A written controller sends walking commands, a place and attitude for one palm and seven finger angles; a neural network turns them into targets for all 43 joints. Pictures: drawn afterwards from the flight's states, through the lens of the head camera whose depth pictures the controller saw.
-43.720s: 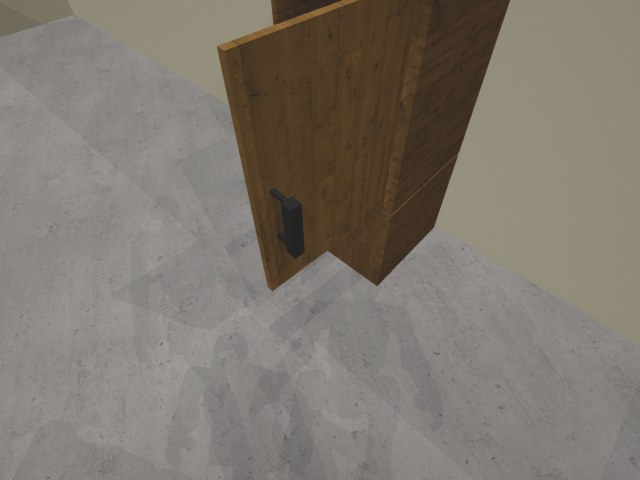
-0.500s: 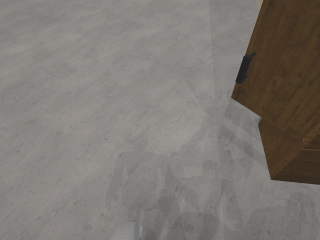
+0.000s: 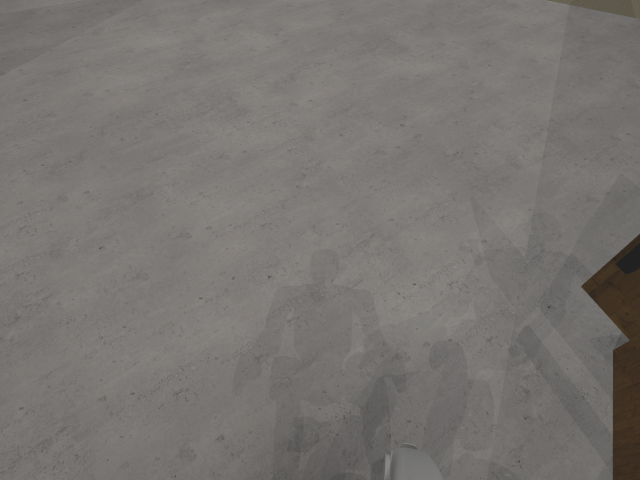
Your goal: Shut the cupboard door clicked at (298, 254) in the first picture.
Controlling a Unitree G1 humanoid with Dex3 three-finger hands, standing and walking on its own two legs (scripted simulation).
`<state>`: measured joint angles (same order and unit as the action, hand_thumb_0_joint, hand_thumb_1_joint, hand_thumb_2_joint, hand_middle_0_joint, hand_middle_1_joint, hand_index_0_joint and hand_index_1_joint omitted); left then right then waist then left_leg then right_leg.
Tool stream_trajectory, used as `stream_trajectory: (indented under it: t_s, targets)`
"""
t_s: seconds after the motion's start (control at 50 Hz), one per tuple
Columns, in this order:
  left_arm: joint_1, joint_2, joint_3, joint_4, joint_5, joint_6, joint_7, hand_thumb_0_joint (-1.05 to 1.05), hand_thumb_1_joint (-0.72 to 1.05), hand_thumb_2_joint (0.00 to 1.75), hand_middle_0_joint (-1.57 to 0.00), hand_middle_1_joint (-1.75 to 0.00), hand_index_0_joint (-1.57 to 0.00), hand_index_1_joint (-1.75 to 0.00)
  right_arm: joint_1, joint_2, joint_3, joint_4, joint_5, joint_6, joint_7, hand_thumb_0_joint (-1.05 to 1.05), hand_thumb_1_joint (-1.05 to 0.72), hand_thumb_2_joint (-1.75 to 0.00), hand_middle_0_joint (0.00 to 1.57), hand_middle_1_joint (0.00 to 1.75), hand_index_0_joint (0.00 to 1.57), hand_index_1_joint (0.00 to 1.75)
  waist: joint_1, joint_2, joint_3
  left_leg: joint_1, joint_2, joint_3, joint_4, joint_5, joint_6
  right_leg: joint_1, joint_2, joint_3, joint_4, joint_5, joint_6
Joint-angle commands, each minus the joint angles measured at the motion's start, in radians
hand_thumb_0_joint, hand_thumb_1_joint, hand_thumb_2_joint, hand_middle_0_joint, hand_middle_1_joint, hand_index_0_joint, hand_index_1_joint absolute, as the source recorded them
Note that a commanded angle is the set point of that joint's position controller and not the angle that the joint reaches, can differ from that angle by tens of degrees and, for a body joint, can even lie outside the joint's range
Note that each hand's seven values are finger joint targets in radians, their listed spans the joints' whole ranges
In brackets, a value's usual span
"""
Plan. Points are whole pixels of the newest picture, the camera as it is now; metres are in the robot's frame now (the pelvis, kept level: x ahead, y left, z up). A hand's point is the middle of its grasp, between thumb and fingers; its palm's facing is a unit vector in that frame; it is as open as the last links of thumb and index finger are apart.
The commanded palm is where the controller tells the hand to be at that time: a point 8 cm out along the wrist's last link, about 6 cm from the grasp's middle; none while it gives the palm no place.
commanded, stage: turn to face it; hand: left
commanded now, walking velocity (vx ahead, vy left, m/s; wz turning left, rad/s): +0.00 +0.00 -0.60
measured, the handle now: out of the picture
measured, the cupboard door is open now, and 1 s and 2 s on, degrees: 47 47 47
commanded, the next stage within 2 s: take the last steps up to it in 1.78 s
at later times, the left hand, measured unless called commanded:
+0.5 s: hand (227, 422) +0.21 +0.16 -0.17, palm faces -0.19 -0.96 -0.21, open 7.3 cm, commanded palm none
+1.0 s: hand (279, 353) +0.32 +0.10 -0.15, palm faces -0.52 -0.81 -0.27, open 7.3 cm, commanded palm none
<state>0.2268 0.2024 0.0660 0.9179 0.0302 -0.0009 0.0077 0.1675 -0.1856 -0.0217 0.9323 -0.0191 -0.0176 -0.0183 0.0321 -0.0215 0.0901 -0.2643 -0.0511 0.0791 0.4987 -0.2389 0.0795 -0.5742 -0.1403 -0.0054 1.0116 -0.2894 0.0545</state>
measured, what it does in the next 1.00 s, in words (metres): walks ahead, turning right: right foot, then left foot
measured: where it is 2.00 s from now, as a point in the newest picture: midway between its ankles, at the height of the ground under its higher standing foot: outside the picture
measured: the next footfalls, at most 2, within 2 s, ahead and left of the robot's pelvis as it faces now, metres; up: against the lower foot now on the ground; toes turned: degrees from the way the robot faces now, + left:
right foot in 0.16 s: +0.15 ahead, -0.15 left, +0.00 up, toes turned -9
left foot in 0.52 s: +0.18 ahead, +0.10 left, +0.00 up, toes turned -15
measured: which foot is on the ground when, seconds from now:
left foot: down 0.00-0.18, up 0.20-0.50, down 0.52-0.86, up 0.88-1.00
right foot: up 0.00-0.14, down 0.16-0.52, up 0.54-0.84, down 0.86-1.00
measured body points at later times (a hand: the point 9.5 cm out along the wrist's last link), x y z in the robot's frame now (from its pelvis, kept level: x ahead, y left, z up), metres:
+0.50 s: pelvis +0.10 -0.01 +0.00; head +0.15 -0.01 +0.45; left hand +0.22 +0.21 -0.16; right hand +0.12 -0.27 -0.14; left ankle +0.13 +0.11 -0.73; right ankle +0.11 -0.14 -0.73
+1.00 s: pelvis +0.12 -0.02 +0.00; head +0.15 -0.06 +0.44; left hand +0.34 +0.14 -0.13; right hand +0.03 -0.29 -0.15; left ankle +0.16 +0.11 -0.67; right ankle +0.06 -0.12 -0.73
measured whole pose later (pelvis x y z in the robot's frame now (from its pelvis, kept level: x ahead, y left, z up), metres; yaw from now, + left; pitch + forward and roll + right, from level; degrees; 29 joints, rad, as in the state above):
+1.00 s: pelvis +0.12 -0.02 +0.00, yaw -33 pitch +1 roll +0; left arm 0.15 0.21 0.06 0.87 0.02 0.04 0.00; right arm 0.18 -0.28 -0.06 0.91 -0.01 0.07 -0.03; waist -0.01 0.05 0.10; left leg -0.47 0.08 0.04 1.08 -0.48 -0.07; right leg -0.30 0.01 0.00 0.56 -0.28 -0.02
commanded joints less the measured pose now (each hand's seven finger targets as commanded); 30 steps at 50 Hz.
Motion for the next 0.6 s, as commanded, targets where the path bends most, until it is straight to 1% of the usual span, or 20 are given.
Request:
stream_trajectory:
  t_s: [0.0,0.06,0.1,0.12,0.14,0.16,0.18,0.2,0.22,0.26,0.3,0.36,0.4,0.44,0.46,0.48,0.5,0.52,0.54,0.58]
  targets:
    - [0.083,0.015,-0.011,0.004,-0.003,0.014,-0.001,0.0,0.9,0.9,-0.2,-0.3,-0.2,-0.3,0.068,-0.1,-0.026,0.001,-0.005,-0.021,-0.009,0.0,-0.9,-0.9,0.2,0.3,0.2,0.3,-0.013,0.108,-0.049,-0.025,0.268,-0.114,-0.234,0.238,0.078,0.167,0.049,-0.017,-0.198,0.09,-0.013]
    - [0.06,0.035,-0.004,-0.001,-0.001,0.015,-0.006,0.0,0.9,0.9,-0.2,-0.3,-0.2,-0.3,0.068,-0.124,-0.036,0.019,-0.005,-0.008,-0.015,0.0,-0.9,-0.9,0.2,0.3,0.2,0.3,-0.013,0.121,-0.034,0.006,0.3,-0.077,-0.149,0.285,0.07,0.248,0.096,-0.045,-0.316,0.086,-0.026]
    - [0.089,0.051,0.011,0.002,-0.001,0.017,-0.011,0.0,0.9,0.9,-0.2,-0.3,-0.2,-0.3,0.048,-0.137,-0.043,0.017,-0.004,0.007,-0.017,0.0,-0.9,-0.9,0.2,0.3,0.2,0.3,0.011,0.116,-0.029,-0.011,0.29,-0.042,-0.056,0.207,0.032,0.333,0.114,-0.054,-0.419,0.149,-0.037]
    - [0.116,0.078,0.019,0.006,0.001,0.01,-0.012,0.0,0.9,0.9,-0.2,-0.3,-0.2,-0.3,0.055,-0.128,-0.044,0.014,0.0,0.011,-0.016,0.0,-0.9,-0.9,0.2,0.3,0.2,0.3,0.021,0.05,-0.041,-0.029,0.25,-0.013,0.029,0.13,-0.003,0.386,0.091,0.004,-0.489,0.253,-0.053]
    - [0.141,0.137,0.03,0.006,0.007,0.0,-0.008,0.0,0.9,0.9,-0.2,-0.3,-0.2,-0.3,0.072,-0.102,-0.044,0.001,0.006,0.012,-0.012,0.0,-0.9,-0.9,0.2,0.3,0.2,0.3,0.022,-0.094,-0.06,-0.122,0.156,0.05,0.196,-0.049,-0.055,0.456,-0.04,0.202,-0.548,0.452,-0.116]
    - [0.172,0.197,0.039,0.008,0.004,-0.009,-0.001,0.0,0.9,0.9,-0.2,-0.3,-0.2,-0.3,0.098,-0.065,-0.04,-0.01,0.009,0.017,-0.007,0.0,-0.9,-0.9,0.2,0.3,0.2,0.3,0.024,-0.242,-0.082,-0.227,0.037,0.089,0.441,-0.389,-0.102,0.51,-0.22,0.416,-0.66,0.629,-0.242]
    - [0.173,0.193,0.043,0.008,-0.007,-0.013,0.011,0.0,0.9,0.9,-0.2,-0.3,-0.2,-0.3,0.096,-0.085,-0.036,-0.013,0.006,0.031,-0.018,0.0,-0.9,-0.9,0.2,0.3,0.2,0.3,0.022,-0.274,-0.172,-0.232,0.067,-0.048,0.56,-0.42,-0.107,0.524,-0.229,0.49,-0.696,0.621,-0.299]
    - [0.118,0.177,0.047,-0.002,-0.005,-0.006,0.02,0.0,0.9,0.9,-0.2,-0.3,-0.2,-0.3,0.075,-0.1,-0.04,-0.016,0.01,0.029,-0.02,0.0,-0.9,-0.9,0.2,0.3,0.2,0.3,0.014,-0.239,-0.182,-0.28,0.075,-0.086,0.635,-0.365,-0.111,0.554,-0.206,0.473,-0.685,0.6,-0.316]
    - [0.081,0.157,0.047,-0.016,-0.007,-0.001,0.025,0.0,0.9,0.9,-0.2,-0.3,-0.2,-0.3,0.052,-0.106,-0.041,-0.017,0.012,0.027,-0.02,0.0,-0.9,-0.9,0.2,0.3,0.2,0.3,0.006,-0.151,-0.189,-0.296,0.092,-0.107,0.658,-0.31,-0.116,0.556,-0.174,0.418,-0.663,0.588,-0.313]
    - [0.036,0.137,0.05,-0.031,-0.004,0.003,0.031,0.0,0.9,0.9,-0.2,-0.3,-0.2,-0.3,0.052,-0.078,-0.036,-0.017,0.009,0.031,-0.015,0.0,-0.9,-0.9,0.2,0.3,0.2,0.3,-0.013,-0.052,-0.224,-0.251,0.108,-0.098,0.592,-0.251,-0.122,0.523,-0.121,0.32,-0.637,0.561,-0.28]
    - [0.017,0.141,0.051,-0.038,-0.001,0.005,0.026,0.0,0.9,0.9,-0.2,-0.3,-0.2,-0.3,0.053,-0.057,-0.031,-0.025,0.006,0.04,-0.013,0.0,-0.9,-0.9,0.2,0.3,0.2,0.3,-0.019,-0.064,-0.205,-0.209,0.1,-0.076,0.492,-0.225,-0.131,0.46,-0.092,0.293,-0.649,0.523,-0.261]
    - [0.002,0.16,0.057,-0.042,0.003,0.013,0.018,0.0,0.9,0.9,-0.2,-0.3,-0.2,-0.3,0.052,-0.055,-0.035,-0.045,0.011,0.04,-0.012,0.0,-0.9,-0.9,0.2,0.3,0.2,0.3,-0.017,-0.095,-0.178,-0.154,0.082,-0.063,0.33,-0.21,-0.132,0.414,-0.068,0.315,-0.649,0.462,-0.249]
    - [-0.02,0.176,0.063,-0.055,0.002,0.021,0.012,0.0,0.9,0.9,-0.2,-0.3,-0.2,-0.3,0.076,-0.064,-0.037,-0.051,0.013,0.037,-0.015,0.0,-0.9,-0.9,0.2,0.3,0.2,0.3,-0.027,-0.126,-0.175,-0.092,0.069,-0.058,0.209,-0.167,-0.13,0.375,-0.045,0.332,-0.633,0.411,-0.232]
    - [-0.059,0.173,0.061,-0.07,-0.006,0.031,0.006,0.0,0.9,0.9,-0.2,-0.3,-0.2,-0.3,0.132,-0.082,-0.039,-0.043,0.013,0.029,-0.02,0.0,-0.9,-0.9,0.2,0.3,0.2,0.3,-0.065,-0.105,-0.163,0.067,0.062,-0.052,0.031,-0.038,-0.127,0.247,-0.005,0.329,-0.605,0.271,-0.178]
    - [-0.075,0.146,0.055,-0.082,-0.011,0.035,0.003,0.0,0.9,0.9,-0.2,-0.3,-0.2,-0.3,0.165,-0.11,-0.045,-0.039,0.012,0.02,-0.021,0.0,-0.9,-0.9,0.2,0.3,0.2,0.3,-0.082,-0.041,-0.163,0.176,0.113,-0.095,-0.099,-0.019,-0.115,0.14,0.054,0.292,-0.552,0.133,-0.134]
    - [-0.069,0.093,0.044,-0.108,-0.02,0.039,-0.007,0.0,0.9,0.9,-0.2,-0.3,-0.2,-0.3,0.173,-0.201,-0.059,-0.051,-0.005,0.01,-0.025,0.0,-0.9,-0.9,0.2,0.3,0.2,0.3,-0.084,0.218,-0.136,0.228,0.319,-0.31,-0.221,-0.031,-0.044,-0.007,0.185,0.171,-0.388,-0.074,-0.08]
    - [-0.082,0.094,0.04,-0.131,-0.017,0.037,-0.017,0.0,0.9,0.9,-0.2,-0.3,-0.2,-0.3,0.169,-0.262,-0.07,-0.076,-0.013,0.014,-0.031,0.0,-0.9,-0.9,0.2,0.3,0.2,0.3,-0.09,0.32,-0.117,0.171,0.513,-0.469,-0.281,0.023,0.069,-0.043,0.215,0.03,-0.152,-0.295,-0.037]
    - [-0.104,0.125,0.049,-0.122,-0.002,0.041,-0.022,0.0,0.9,0.9,-0.2,-0.3,-0.2,-0.3,0.145,-0.251,-0.068,-0.074,-0.018,0.01,-0.03,0.0,-0.9,-0.9,0.2,0.3,0.2,0.3,-0.087,0.242,-0.093,0.109,0.518,-0.45,-0.263,0.115,0.106,-0.028,0.174,0.065,0.014,-0.28,-0.032]
    - [-0.093,0.128,0.058,-0.111,-0.002,0.044,-0.03,0.0,0.9,0.9,-0.2,-0.3,-0.2,-0.3,0.095,-0.232,-0.062,-0.088,-0.02,0.008,-0.031,0.0,-0.9,-0.9,0.2,0.3,0.2,0.3,-0.05,0.198,-0.083,0.094,0.471,-0.37,-0.227,0.239,0.101,-0.028,0.155,0.061,0.101,-0.231,-0.021]
    - [-0.078,0.109,0.05,-0.103,-0.01,0.048,-0.041,0.0,0.9,0.9,-0.2,-0.3,-0.2,-0.3,0.04,-0.209,-0.052,-0.106,-0.02,0.008,-0.031,0.0,-0.9,-0.9,0.2,0.3,0.2,0.3,-0.026,0.15,-0.081,0.114,0.409,-0.203,-0.168,0.405,0.078,-0.009,0.127,0.027,0.091,-0.196,-0.007]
